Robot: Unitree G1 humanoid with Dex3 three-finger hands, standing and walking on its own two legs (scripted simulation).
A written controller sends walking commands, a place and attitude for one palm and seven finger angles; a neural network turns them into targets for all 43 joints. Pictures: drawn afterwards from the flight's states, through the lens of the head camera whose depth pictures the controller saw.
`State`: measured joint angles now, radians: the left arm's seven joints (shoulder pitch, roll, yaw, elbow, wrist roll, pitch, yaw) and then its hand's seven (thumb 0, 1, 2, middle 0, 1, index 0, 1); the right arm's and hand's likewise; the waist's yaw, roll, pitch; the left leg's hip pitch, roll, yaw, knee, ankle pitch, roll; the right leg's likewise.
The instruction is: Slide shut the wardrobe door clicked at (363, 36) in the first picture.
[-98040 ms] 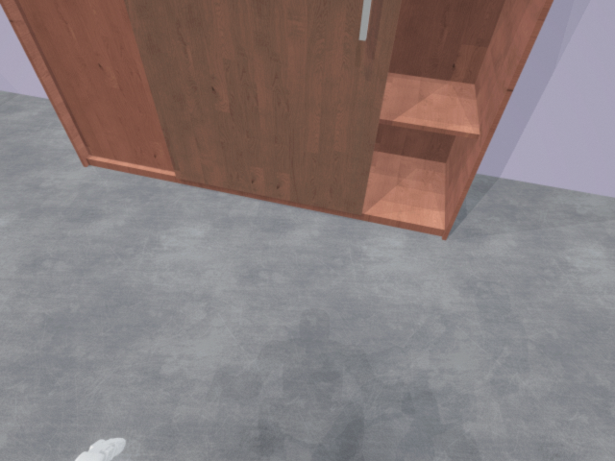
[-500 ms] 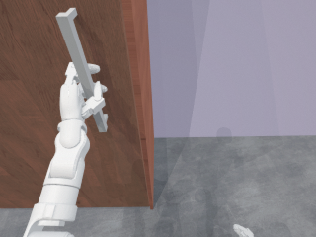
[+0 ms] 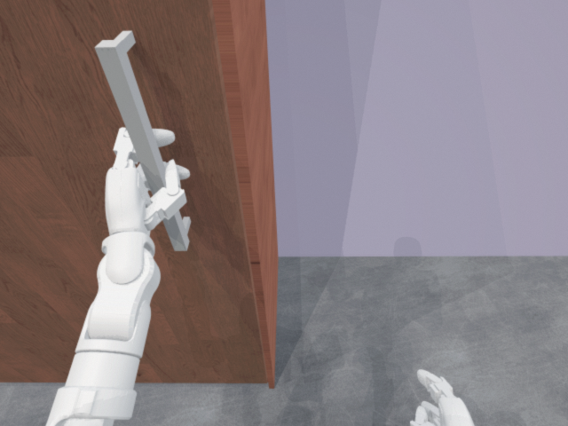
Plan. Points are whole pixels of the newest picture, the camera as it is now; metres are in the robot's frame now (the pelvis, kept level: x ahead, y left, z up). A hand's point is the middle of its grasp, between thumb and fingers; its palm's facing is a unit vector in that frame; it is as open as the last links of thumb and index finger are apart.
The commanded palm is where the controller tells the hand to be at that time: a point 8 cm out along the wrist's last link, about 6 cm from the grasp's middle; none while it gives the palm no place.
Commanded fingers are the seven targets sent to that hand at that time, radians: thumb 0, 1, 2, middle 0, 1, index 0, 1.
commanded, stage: stop walking and hold the door there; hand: left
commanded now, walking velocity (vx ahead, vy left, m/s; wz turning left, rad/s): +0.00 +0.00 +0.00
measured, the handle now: (158, 160) +0.38 +0.22 +0.21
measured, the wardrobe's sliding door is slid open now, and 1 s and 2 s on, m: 0.00 0.00 0.00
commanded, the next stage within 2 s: loosen the grip on the handle in 0.16 s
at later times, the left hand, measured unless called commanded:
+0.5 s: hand (174, 183) +0.35 +0.19 +0.20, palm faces +0.34 -0.93 -0.09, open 8.4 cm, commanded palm +0.31 +0.23 +0.19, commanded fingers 0.00 -0.55 0.20 -0.41 -1.35 -0.41 -1.35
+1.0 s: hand (174, 186) +0.34 +0.19 +0.19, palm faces +0.34 -0.93 -0.12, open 14.5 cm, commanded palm +0.31 +0.24 +0.19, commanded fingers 0.00 -0.55 0.20 -0.25 -1.15 -0.25 -1.15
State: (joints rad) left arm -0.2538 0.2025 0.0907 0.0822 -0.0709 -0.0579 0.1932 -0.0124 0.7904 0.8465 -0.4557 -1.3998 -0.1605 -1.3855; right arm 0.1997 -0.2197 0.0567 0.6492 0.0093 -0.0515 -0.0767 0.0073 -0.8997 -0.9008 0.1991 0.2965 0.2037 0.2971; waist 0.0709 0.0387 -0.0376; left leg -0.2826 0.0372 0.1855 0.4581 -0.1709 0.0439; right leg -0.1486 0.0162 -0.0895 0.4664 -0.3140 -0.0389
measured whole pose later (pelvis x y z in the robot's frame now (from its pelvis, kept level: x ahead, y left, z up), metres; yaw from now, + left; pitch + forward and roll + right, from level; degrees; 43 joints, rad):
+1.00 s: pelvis -0.01 -0.03 -0.01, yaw +1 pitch -1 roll +0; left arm -0.33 0.29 0.21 0.19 -0.10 -0.07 0.11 -0.01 -0.55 0.20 -0.51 -1.32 -0.27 -1.18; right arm 0.20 -0.25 -0.01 0.77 0.04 -0.04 -0.04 0.01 -0.90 -0.90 0.20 0.30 0.20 0.30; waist 0.03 0.04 -0.02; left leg -0.33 0.02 0.05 0.53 -0.19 0.01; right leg -0.17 0.05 -0.12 0.51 -0.34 -0.08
